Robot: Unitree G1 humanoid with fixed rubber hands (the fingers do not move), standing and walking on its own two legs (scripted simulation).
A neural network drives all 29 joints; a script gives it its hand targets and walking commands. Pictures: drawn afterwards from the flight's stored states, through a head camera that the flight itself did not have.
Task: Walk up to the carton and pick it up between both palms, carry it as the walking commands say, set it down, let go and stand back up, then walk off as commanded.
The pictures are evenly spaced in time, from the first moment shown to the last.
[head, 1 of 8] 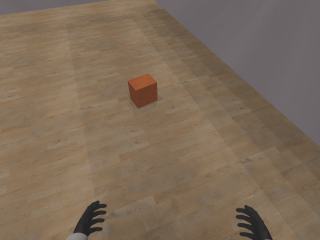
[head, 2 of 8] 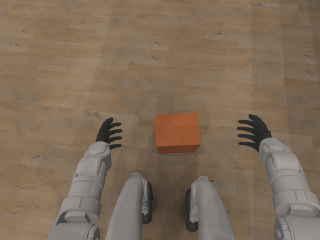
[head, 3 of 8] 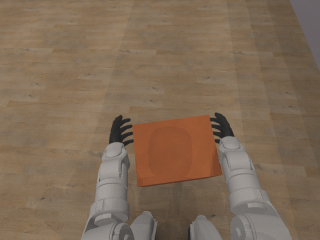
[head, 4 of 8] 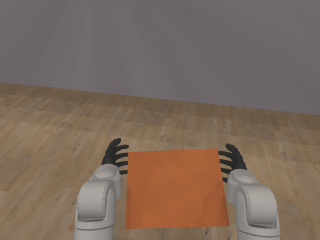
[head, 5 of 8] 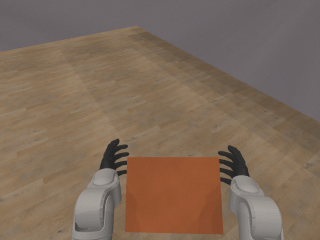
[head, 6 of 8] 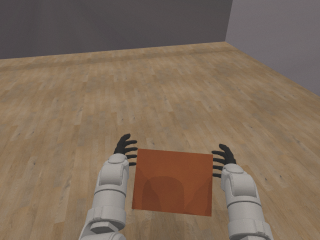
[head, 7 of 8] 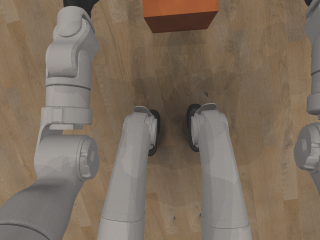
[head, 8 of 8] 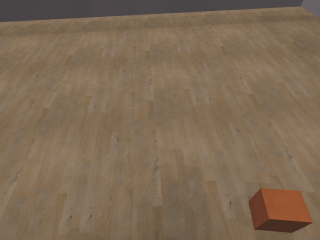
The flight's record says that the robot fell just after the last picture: no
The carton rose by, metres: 0.68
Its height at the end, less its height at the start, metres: +0.00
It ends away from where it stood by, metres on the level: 2.25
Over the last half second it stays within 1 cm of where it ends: yes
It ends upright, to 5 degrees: yes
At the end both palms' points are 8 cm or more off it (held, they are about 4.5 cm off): yes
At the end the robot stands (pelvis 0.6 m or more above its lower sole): yes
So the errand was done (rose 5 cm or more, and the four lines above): yes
